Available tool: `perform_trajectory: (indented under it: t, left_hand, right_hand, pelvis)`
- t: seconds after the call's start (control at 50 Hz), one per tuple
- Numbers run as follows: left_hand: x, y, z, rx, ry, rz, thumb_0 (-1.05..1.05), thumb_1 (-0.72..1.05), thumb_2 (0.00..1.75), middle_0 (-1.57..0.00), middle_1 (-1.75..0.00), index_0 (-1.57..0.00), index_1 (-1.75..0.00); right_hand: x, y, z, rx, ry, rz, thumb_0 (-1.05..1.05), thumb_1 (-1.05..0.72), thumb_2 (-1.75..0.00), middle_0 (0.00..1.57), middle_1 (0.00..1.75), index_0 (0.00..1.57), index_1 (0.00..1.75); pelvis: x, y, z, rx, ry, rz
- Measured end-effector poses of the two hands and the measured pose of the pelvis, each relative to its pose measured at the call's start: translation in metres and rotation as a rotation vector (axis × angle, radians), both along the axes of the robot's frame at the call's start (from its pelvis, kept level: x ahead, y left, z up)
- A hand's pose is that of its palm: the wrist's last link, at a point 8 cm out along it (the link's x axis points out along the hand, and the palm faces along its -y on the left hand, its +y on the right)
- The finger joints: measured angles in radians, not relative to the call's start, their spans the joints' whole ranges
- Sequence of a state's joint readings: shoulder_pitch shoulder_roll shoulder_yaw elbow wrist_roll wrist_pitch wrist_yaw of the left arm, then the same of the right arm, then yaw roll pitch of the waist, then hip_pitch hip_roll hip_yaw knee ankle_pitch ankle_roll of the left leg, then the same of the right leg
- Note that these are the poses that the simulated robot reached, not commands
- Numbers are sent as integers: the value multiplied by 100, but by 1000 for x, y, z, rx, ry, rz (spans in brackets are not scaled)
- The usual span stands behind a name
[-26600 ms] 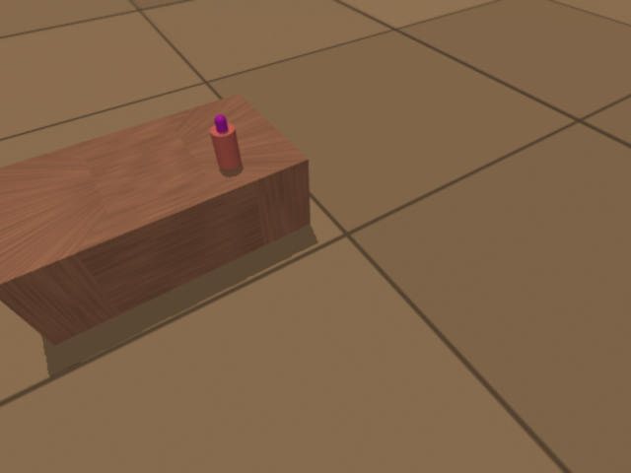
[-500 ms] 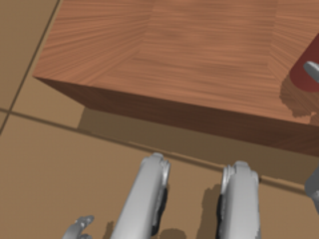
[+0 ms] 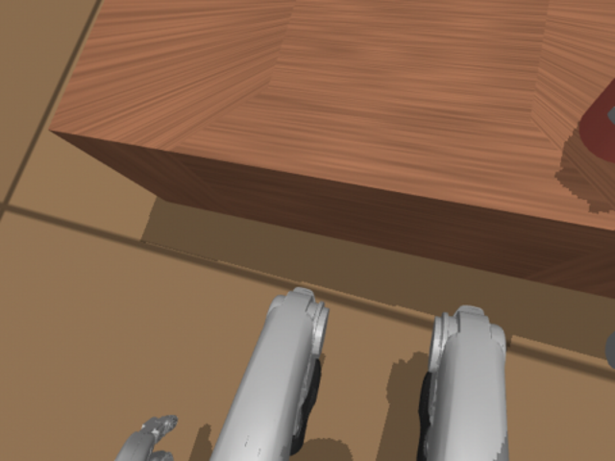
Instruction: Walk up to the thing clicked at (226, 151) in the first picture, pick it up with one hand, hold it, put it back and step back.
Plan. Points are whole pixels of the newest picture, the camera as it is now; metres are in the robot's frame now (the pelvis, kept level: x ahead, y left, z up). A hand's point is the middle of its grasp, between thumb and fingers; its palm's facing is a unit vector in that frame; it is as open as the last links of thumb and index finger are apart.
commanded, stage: loosen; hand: right
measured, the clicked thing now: out of the picture +0.54 -0.30 +0.03
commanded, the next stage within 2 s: open in 0.06 s
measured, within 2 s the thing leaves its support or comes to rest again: rests again in 0.88 s
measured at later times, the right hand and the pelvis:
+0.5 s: hand out of the picture +0.53 -0.31 +0.02, palm faces +0.36 +0.93 -0.01, open 12.5 cm; pelvis +0.00 +0.00 +0.00, yaw +0 degrees
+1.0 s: hand out of the picture +0.52 -0.36 +0.10, palm faces +0.43 +0.90 -0.04, open 16.8 cm; pelvis +0.00 +0.00 +0.04, yaw +0 degrees
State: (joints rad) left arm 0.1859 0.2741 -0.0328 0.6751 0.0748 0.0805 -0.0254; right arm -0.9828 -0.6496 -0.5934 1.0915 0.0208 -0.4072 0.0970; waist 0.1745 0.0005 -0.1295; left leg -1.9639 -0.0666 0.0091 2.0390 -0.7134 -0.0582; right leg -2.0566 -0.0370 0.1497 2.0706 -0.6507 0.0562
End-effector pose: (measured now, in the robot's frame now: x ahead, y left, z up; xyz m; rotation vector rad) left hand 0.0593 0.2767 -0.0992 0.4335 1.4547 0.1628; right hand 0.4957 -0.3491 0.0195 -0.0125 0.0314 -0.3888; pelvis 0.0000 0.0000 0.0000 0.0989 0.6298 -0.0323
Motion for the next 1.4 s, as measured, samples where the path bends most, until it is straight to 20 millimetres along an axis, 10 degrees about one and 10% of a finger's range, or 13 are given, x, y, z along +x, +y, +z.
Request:
perform_trajectory:
  t: [0.46, 0.82, 1.08, 1.26, 1.4]
  left_hand:
    - [2, 2, 0, 15, -8, -15, 0, 91, 90, -20, -31, -21, -30]
    - [0, -7, -4, -15, -16, 11, 0, 90, 90, -21, -31, -21, -31]
    - [17, -6, 70, 7, -79, 29, 1, 89, 90, -20, -31, -20, -31]
    - [39, -18, 124, -37, -87, 4, 1, 88, 90, -21, -31, -21, -31]
    - [59, -36, 183, -55, -146, -3, 1, 89, 90, -20, -30, -21, -30]
  right_hand:
    - [-1, -2, 3, 1, -18, 23, -1, 41, -49, 69, 62, 69, 61]
    - [0, -13, 17, -14, -21, -6, 0, 36, -23, 33, 28, 32, 27]
    - [-23, -69, 120, -38, -23, -61, -1, 46, -5, 10, 7, 10, 6]
    - [-48, -88, 130, -147, 305, -86, -1, 45, -6, 6, 6, 7, 5]
    - [-71, -104, 186, -181, 358, -208, -2, 47, -8, 6, 6, 7, 6]
  pelvis:
    - [-2, -1, -4, 6, -8, -4]
    - [-4, -1, -2, 7, -17, 2]
    - [7, -4, 66, 14, -31, -10]
    - [16, -10, 119, 17, -72, -26]
    - [27, -15, 175, 15, -151, -50]
